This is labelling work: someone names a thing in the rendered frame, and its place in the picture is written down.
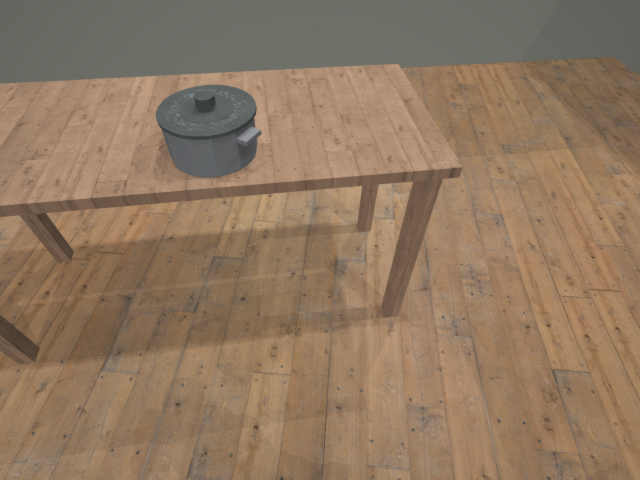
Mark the pot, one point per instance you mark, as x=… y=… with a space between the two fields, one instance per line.
x=214 y=157

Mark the knob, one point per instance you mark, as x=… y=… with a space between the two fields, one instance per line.
x=204 y=99

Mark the table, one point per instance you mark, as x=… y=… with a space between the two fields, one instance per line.
x=95 y=143

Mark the lid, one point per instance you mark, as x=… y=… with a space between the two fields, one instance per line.
x=178 y=115

